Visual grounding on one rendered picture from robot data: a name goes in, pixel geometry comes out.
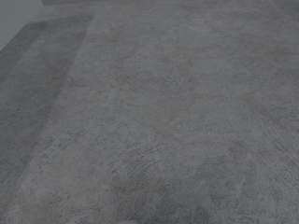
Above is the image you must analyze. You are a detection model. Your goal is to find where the robot left hand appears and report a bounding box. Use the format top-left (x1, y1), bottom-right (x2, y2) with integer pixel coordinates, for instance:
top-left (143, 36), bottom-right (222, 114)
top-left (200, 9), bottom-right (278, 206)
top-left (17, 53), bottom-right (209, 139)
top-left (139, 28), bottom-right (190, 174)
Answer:
top-left (66, 215), bottom-right (88, 224)

